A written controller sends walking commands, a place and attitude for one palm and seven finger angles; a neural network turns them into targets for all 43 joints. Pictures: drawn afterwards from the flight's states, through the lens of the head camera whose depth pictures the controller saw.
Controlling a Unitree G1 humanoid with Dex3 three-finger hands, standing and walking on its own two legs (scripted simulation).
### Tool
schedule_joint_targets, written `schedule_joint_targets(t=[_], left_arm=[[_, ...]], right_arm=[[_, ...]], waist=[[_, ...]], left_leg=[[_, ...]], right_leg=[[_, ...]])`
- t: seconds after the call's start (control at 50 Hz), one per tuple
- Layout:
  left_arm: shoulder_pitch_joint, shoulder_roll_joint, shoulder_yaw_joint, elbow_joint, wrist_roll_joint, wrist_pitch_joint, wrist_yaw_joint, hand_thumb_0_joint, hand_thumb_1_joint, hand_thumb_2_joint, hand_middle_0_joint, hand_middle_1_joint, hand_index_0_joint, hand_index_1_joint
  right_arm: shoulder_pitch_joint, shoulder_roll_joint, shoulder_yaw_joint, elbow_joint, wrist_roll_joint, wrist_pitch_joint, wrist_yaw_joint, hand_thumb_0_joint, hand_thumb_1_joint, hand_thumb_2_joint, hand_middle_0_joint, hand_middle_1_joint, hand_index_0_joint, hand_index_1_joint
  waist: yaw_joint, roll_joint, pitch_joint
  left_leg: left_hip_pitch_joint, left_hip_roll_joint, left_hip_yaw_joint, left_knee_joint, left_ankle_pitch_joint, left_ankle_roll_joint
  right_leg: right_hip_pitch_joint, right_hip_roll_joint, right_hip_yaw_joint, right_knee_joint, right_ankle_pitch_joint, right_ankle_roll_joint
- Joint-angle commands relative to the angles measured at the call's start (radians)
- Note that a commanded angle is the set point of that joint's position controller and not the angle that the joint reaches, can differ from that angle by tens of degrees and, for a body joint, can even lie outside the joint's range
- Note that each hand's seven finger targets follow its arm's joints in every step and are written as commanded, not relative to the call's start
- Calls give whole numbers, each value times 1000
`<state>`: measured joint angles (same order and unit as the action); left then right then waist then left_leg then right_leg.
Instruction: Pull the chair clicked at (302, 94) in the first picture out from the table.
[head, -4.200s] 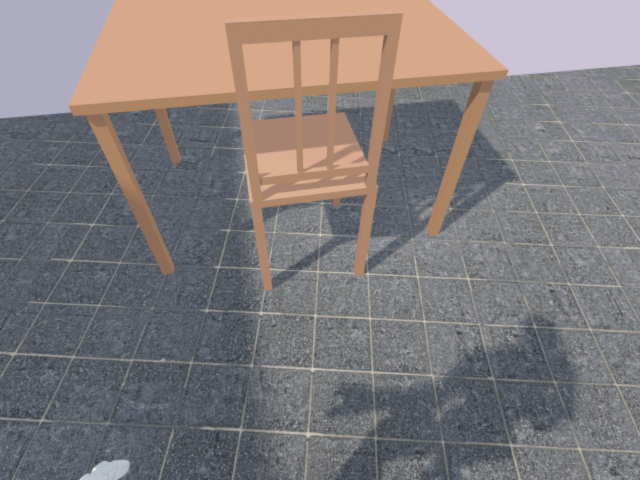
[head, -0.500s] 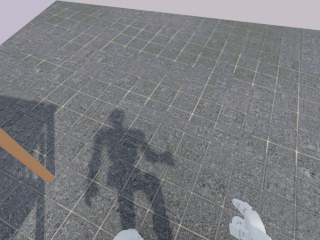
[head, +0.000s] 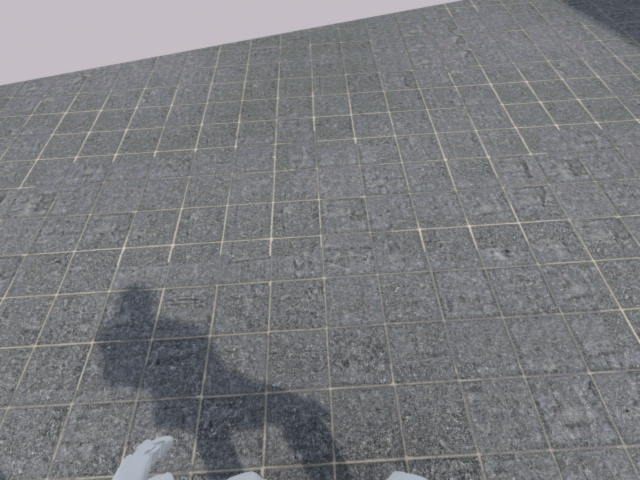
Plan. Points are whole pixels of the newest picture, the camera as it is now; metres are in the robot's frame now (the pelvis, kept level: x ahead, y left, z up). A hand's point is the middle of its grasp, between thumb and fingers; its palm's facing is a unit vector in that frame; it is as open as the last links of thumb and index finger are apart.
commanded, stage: walk to a spot facing it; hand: left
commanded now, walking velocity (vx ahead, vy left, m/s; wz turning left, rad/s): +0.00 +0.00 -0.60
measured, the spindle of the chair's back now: out of the picture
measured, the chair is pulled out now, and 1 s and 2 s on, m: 0.00 0.00 0.00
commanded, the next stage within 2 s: turn to face it in 1.70 s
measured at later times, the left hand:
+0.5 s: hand out of the picture +0.13 +0.23 -0.15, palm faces -0.23 -0.96 -0.18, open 7.4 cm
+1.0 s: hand (244, 471) +0.15 +0.12 -0.13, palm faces -0.53 -0.80 -0.28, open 7.3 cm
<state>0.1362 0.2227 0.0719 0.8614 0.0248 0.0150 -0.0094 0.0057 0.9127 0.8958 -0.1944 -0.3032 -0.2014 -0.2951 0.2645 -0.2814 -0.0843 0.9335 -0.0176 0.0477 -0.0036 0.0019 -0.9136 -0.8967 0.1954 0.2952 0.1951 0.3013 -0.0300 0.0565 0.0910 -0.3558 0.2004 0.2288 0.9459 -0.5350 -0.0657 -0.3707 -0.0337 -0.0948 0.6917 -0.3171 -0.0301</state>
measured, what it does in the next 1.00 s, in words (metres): steps on the spot, turning right: left foot, then right foot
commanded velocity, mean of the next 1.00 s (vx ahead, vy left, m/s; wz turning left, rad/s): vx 0.05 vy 0.00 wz -0.60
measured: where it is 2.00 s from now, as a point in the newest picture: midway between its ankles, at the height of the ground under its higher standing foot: outside the picture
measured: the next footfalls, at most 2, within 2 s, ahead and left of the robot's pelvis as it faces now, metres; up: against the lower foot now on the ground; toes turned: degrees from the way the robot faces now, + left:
left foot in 0.36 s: +0.07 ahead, +0.14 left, +0.00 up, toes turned -8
right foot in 0.86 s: -0.07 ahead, -0.08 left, +0.00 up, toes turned -39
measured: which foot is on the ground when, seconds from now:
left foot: up 0.00-0.34, down 0.36-0.86, up 0.88-1.00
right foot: down 0.00-0.36, up 0.38-0.84, down 0.86-1.00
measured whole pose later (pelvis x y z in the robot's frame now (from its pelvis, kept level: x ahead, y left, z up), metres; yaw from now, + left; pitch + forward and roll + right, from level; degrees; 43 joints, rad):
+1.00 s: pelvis -0.04 +0.01 +0.02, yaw -36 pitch +0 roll +1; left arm 0.18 0.19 0.06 0.91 0.01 0.01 0.01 0.01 0.91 0.90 -0.20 -0.30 -0.20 -0.30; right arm 0.26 -0.25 -0.08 0.97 -0.02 0.07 0.01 0.01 -0.91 -0.90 0.20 0.30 0.19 0.30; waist -0.02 0.05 0.06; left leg -0.47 0.15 0.11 1.09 -0.43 -0.08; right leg -0.23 0.01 -0.05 0.53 -0.30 -0.05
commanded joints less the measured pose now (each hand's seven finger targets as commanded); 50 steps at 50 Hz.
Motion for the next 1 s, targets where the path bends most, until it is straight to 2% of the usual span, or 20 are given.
schedule_joint_targets(t=[0.0,0.08,0.2,0.26,0.3,0.32,0.34,0.36,0.42,0.48,0.58,0.68,0.76,0.8,0.82,0.84,0.86,0.88,0.92,0.98], left_arm=[[110,209,57,-30,-13,-12,34,0,900,900,-200,-300,-200,-300],[-3,180,40,-61,-7,-10,32,0,900,900,-200,-300,-200,-300],[44,200,47,-46,-1,5,22,0,900,900,-200,-300,-200,-300],[20,201,51,-53,-2,12,20,0,900,900,-200,-300,-200,-300],[-14,182,48,-58,-11,21,18,0,900,900,-200,-300,-200,-300],[-17,137,39,-75,-18,25,15,0,900,900,-200,-300,-200,-300],[1,73,29,-97,-24,29,3,0,900,900,-200,-300,-200,-300],[-12,106,39,-94,-5,31,1,0,900,900,-200,-300,-200,-300],[53,123,63,-30,8,41,-17,0,900,900,-200,-300,-200,-300],[72,88,53,-13,0,44,-24,0,900,900,-200,-300,-200,-300],[7,67,42,-28,-3,49,-22,0,900,900,-200,-300,-200,-300],[-22,50,31,-33,-4,46,-22,0,900,900,-200,-300,-200,-300],[13,41,26,-31,-7,27,-13,0,900,900,-200,-300,-200,-300],[87,71,33,-10,-5,13,-7,0,900,900,-200,-300,-200,-300],[142,158,46,7,3,-2,2,0,900,900,-200,-300,-200,-300],[200,270,68,25,5,-9,18,0,900,900,-200,-300,-200,-300],[241,276,72,33,-13,-2,26,0,900,900,-200,-300,-200,-300],[222,236,68,36,-13,0,32,0,900,900,-200,-300,-200,-300],[135,181,53,21,-15,-12,30,0,900,900,-200,-300,-200,-300],[97,156,39,14,-12,-38,22,0,900,900,-200,-300,-200,-300]], right_arm=[[-74,-46,2,-125,3,-25,-12,0,-900,-900,200,300,200,300],[-16,-37,5,-86,-2,-9,-12,0,-900,-900,200,300,200,300],[-75,-16,9,-116,3,-18,-15,0,-900,-900,200,300,200,300],[-35,-12,10,-111,11,-29,-22,0,-900,-900,200,300,200,300],[39,-17,8,-89,13,-39,-30,0,-900,-900,200,300,200,300],[81,-65,1,-83,10,-50,-36,0,-900,-900,200,300,200,300],[55,-167,-18,-104,-5,-52,-35,0,-900,-900,200,300,200,300],[17,-182,-17,-122,-7,-45,-34,0,-900,-900,200,300,200,300],[-120,-78,10,-154,-9,-59,-39,0,-900,-900,200,300,200,300],[-74,-62,9,-132,-2,-64,-41,0,-900,-900,200,300,200,300],[34,-72,-7,-86,-3,-59,-35,0,-900,-900,200,300,200,300],[45,-97,-23,-59,-7,-51,-25,0,-900,-900,200,300,200,300],[31,-121,-37,-45,-10,-48,-14,0,-900,-900,200,300,200,300],[18,-115,-37,-45,-3,-45,-9,0,-900,-900,200,300,200,300],[31,-72,-28,-60,6,-41,-3,0,-900,-900,200,300,200,300],[-26,10,1,-113,2,-35,2,0,-900,-900,200,300,200,300],[-76,-18,3,-133,2,-22,-9,0,-900,-900,200,300,200,300],[-115,-21,2,-138,1,-16,-6,0,-900,-900,200,300,200,300],[-143,-43,-5,-119,-9,-20,6,0,-900,-900,200,300,200,300],[-77,-39,-11,-80,-15,-30,17,0,-900,-900,200,300,200,300]], waist=[[68,-251,-193],[10,-178,-147],[50,-196,-131],[36,-230,-164],[-5,-198,-174],[-27,-64,-192],[-11,262,-145],[-11,224,-98],[56,99,-49],[41,99,-80],[-9,99,-74],[-26,140,-80],[-8,158,-133],[39,93,-176],[68,-103,-199],[103,-408,-178],[128,-324,-189],[122,-266,-136],[89,-241,-58],[42,-163,-68]], left_leg=[[-276,-31,-200,294,48,-25],[-141,-62,-184,157,150,-41],[-74,-122,-176,-87,105,-29],[17,-154,-172,-243,119,-12],[183,-155,-164,-464,252,-1],[292,-49,-274,-605,256,34],[321,220,-548,-729,267,111],[196,313,-578,-740,278,184],[106,148,-315,-708,355,146],[215,101,-185,-658,508,145],[309,155,-171,-645,552,181],[294,195,-115,-622,555,187],[293,221,-60,-519,664,164],[221,186,13,-365,618,90],[45,123,43,-188,420,26],[-243,-26,27,42,-90,-26],[-280,-41,-127,158,-119,-17],[-317,-21,-162,194,-53,-7],[-348,-25,-196,218,97,-15],[-270,-41,-179,153,220,-33]], right_leg=[[330,-263,361,-282,676,-140],[160,-193,274,-333,482,-119],[141,-179,407,-350,320,-144],[129,-160,446,-315,355,-127],[39,-115,436,-248,318,-68],[-63,-26,367,-139,186,-13],[-261,117,206,104,-154,59],[-249,72,170,322,-241,77],[-208,33,162,538,-70,100],[-235,20,121,560,-18,122],[-223,-16,73,389,-76,132],[-117,-26,18,192,-130,115],[-1,-3,-10,-2,-114,83],[174,6,-22,-231,102,60],[349,-122,142,-337,279,13],[430,-353,479,-369,553,-92],[392,-389,474,-369,543,-165],[359,-333,424,-390,352,-161],[299,-258,417,-443,103,-135],[270,-194,327,-454,101,-111]])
